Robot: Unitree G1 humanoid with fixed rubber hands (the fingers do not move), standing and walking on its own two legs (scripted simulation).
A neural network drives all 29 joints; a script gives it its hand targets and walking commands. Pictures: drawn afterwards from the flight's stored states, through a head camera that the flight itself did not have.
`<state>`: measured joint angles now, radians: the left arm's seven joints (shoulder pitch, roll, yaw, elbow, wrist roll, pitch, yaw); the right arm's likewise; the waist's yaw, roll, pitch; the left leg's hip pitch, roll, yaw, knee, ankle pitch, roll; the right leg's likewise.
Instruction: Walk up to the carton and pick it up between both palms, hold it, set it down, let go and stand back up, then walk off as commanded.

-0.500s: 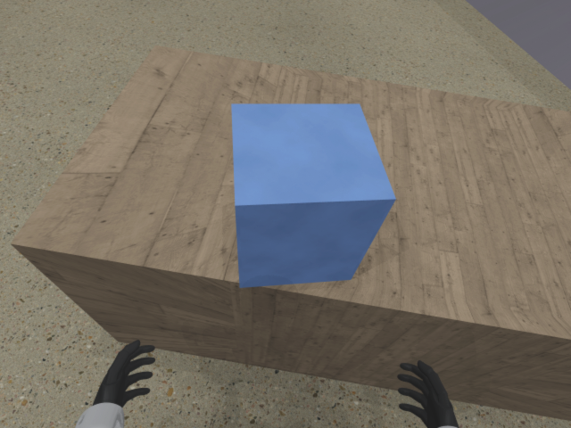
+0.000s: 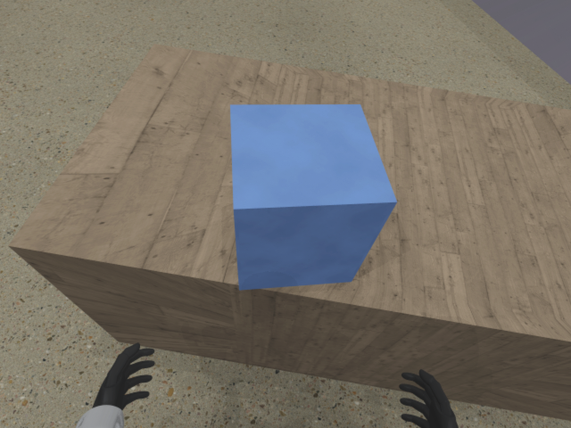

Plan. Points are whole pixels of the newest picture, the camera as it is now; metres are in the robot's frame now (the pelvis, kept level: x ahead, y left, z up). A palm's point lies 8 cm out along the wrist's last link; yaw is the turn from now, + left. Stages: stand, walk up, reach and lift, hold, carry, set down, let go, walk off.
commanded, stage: stand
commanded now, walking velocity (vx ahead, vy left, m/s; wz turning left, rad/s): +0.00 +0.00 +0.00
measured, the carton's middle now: (296, 201) +0.45 +0.03 +0.00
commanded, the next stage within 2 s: walk off in 1.90 s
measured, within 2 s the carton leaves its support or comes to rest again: neither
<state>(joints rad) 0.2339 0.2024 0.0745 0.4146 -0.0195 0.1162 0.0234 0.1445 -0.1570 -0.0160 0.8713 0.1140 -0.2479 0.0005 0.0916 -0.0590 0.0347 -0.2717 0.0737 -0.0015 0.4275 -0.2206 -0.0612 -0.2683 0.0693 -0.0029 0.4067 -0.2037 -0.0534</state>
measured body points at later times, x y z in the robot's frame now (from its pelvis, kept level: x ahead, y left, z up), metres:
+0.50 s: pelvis +0.00 +0.00 +0.00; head -0.01 +0.00 +0.45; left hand +0.03 +0.28 -0.14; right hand +0.15 -0.25 -0.12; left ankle +0.00 +0.16 -0.74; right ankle +0.00 -0.08 -0.74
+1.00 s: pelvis -0.01 +0.00 +0.00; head -0.03 -0.01 +0.45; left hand +0.01 +0.29 -0.14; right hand +0.12 -0.25 -0.13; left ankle +0.00 +0.16 -0.74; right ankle +0.00 -0.08 -0.74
